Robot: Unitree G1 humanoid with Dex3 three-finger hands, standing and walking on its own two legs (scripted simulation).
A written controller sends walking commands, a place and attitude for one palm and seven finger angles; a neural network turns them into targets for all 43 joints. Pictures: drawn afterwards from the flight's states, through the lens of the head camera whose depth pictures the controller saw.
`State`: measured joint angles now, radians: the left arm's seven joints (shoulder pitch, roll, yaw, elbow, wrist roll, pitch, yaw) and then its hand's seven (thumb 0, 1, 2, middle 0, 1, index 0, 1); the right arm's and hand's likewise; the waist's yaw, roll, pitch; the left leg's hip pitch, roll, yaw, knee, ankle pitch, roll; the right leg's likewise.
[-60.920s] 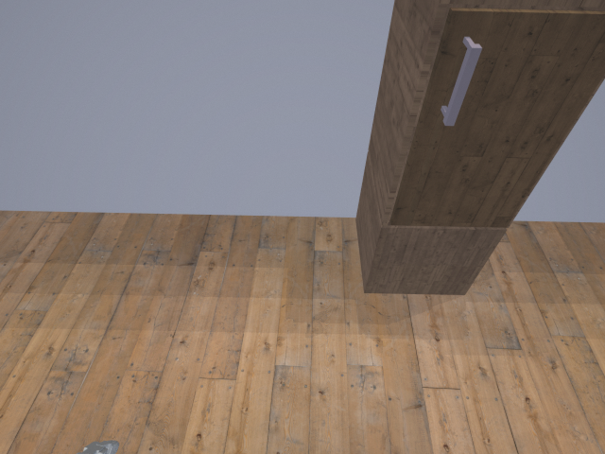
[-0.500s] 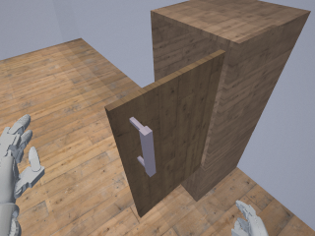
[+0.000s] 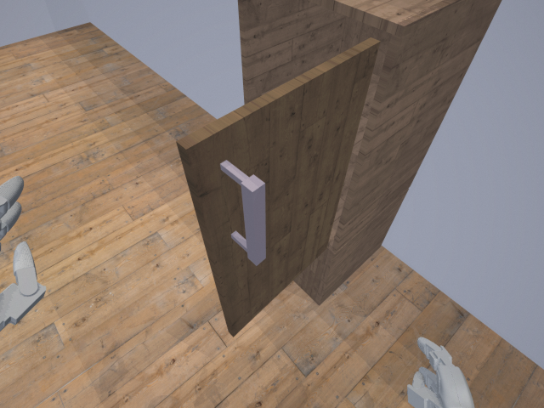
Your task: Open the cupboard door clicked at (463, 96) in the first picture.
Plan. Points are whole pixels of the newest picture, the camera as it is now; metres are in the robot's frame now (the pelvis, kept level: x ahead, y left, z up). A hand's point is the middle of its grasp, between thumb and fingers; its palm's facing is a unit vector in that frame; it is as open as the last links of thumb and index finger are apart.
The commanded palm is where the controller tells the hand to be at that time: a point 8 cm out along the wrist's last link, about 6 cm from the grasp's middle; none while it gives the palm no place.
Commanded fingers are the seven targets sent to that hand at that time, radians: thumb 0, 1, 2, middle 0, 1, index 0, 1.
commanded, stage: step back with the hand held close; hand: left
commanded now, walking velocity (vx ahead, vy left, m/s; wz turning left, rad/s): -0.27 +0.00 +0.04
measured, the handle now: (244, 217) +0.33 +0.06 +0.12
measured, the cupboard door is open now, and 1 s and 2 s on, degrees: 93 93 93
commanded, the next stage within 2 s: stop stepping back and stand still in 0.80 s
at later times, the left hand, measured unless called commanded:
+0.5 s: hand out of the picture +0.14 +0.28 +0.18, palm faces +0.45 -0.77 -0.44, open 7.4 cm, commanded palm +0.08 +0.31 +0.18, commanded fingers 0.00 0.90 0.90 -0.20 -0.30 -0.20 -0.30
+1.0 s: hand out of the picture +0.05 +0.23 +0.17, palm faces +0.27 -0.83 -0.50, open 7.4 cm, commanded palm -0.02 +0.28 +0.18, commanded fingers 0.00 0.90 0.90 -0.20 -0.30 -0.20 -0.30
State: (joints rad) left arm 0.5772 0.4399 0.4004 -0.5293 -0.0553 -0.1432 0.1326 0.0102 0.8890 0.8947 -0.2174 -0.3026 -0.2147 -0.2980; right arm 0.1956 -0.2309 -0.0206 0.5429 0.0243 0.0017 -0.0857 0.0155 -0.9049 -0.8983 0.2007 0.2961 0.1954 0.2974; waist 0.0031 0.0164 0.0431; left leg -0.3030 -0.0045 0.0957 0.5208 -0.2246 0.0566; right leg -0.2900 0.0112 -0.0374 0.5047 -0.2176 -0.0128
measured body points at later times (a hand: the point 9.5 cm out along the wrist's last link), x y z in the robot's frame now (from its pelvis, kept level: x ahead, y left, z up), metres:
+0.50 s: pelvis -0.06 +0.01 +0.01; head -0.04 +0.03 +0.45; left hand +0.11 +0.32 +0.20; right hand +0.10 -0.20 -0.08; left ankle +0.03 +0.08 -0.73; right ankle -0.13 -0.12 -0.70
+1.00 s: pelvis -0.17 -0.01 +0.00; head -0.15 +0.01 +0.45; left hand +0.03 +0.27 +0.19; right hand -0.01 -0.26 -0.07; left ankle -0.04 +0.08 -0.73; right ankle -0.22 -0.12 -0.71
